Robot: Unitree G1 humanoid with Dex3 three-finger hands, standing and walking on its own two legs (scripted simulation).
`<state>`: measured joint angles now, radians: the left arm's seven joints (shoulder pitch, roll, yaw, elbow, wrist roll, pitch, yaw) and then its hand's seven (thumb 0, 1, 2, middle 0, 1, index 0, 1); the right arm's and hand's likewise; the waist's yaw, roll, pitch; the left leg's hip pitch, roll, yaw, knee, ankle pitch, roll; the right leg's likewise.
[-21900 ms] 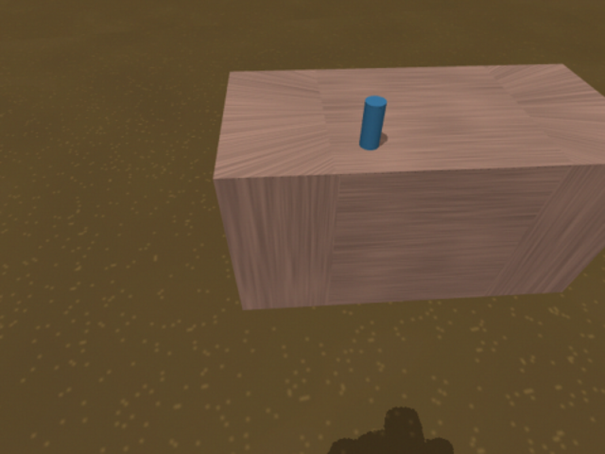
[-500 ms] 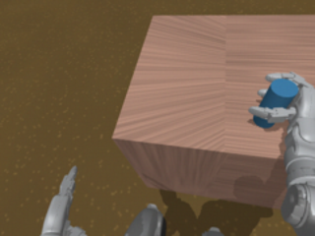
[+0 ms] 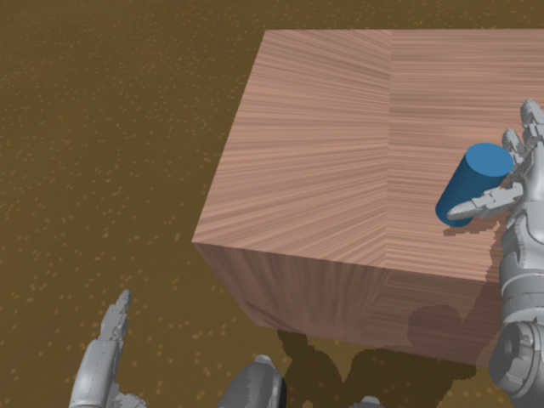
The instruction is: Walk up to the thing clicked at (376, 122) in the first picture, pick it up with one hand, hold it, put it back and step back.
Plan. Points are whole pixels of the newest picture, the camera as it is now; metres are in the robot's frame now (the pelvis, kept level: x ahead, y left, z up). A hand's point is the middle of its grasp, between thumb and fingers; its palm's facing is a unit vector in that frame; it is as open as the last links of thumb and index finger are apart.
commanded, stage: withdraw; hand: right
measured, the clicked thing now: (469, 188) +0.47 -0.19 +0.03
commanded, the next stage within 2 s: rise in 0.16 s
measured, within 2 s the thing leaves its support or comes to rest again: neither
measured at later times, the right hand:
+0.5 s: hand out of the picture +0.47 -0.31 +0.10, palm faces +0.26 +0.94 -0.24, open 17.5 cm
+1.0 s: hand out of the picture +0.30 -0.28 +0.09, palm faces +0.29 +0.89 -0.35, open 17.4 cm
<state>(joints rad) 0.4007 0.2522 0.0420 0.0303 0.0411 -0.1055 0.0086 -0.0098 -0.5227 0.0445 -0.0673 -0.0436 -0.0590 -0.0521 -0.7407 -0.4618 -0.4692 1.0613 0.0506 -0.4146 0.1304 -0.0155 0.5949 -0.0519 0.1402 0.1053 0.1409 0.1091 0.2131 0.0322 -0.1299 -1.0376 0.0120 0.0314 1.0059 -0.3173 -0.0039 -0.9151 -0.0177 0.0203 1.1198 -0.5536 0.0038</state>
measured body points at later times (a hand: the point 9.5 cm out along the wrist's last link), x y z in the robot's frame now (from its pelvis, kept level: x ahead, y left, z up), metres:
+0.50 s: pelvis +0.02 +0.00 +0.04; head +0.11 -0.01 +0.48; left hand +0.16 +0.25 -0.01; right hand +0.45 -0.36 +0.12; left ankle +0.09 +0.13 -0.66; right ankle -0.01 -0.12 -0.66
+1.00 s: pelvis +0.05 -0.01 +0.07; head +0.08 +0.01 +0.51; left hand +0.21 +0.24 -0.02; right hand +0.28 -0.32 +0.11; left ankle +0.09 +0.13 -0.66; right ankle -0.01 -0.12 -0.66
